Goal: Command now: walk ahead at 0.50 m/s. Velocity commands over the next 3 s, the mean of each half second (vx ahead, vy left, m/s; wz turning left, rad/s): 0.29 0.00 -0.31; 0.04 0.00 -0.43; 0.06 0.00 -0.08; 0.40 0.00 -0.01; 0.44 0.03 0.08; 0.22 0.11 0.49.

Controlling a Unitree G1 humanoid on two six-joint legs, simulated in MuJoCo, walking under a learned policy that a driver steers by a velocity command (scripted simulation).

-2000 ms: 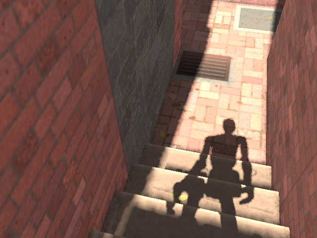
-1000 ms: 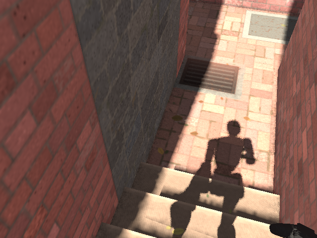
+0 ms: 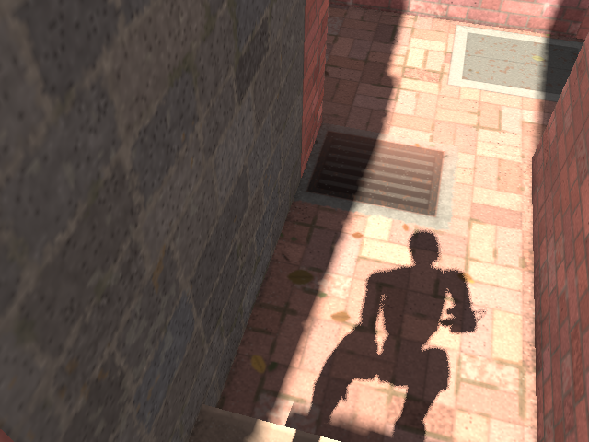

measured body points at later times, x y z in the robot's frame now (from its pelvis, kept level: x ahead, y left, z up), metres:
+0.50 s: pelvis +0.20 -0.01 -0.12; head +0.23 +0.02 +0.33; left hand +0.41 +0.22 -0.23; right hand +0.20 -0.28 -0.23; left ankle +0.19 +0.11 -0.83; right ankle +0.22 -0.19 -0.73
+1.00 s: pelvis +0.31 -0.09 -0.17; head +0.33 -0.15 +0.28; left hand +0.50 +0.12 -0.27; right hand +0.40 -0.40 -0.27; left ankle +0.47 -0.03 -0.87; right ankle +0.22 -0.19 -0.83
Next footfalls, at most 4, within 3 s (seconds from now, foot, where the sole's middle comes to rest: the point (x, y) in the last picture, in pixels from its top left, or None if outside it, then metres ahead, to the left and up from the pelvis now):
0.10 left None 0.22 0.11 -0.87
0.64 right None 0.26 -0.20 -0.87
1.08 left None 0.48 -0.07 -1.04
1.46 right None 0.24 -0.23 -0.87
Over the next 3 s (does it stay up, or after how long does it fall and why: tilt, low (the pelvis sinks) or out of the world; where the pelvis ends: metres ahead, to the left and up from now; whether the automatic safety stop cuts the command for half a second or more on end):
stays up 0.97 -0.23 -0.44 its command is cut before an obstacle after 2.3 s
